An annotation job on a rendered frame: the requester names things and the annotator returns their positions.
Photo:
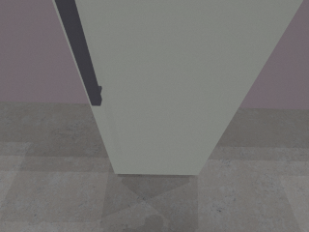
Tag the handle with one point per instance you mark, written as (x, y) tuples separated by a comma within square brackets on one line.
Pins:
[(70, 17)]

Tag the fridge door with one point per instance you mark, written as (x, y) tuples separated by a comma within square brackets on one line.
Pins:
[(173, 74)]

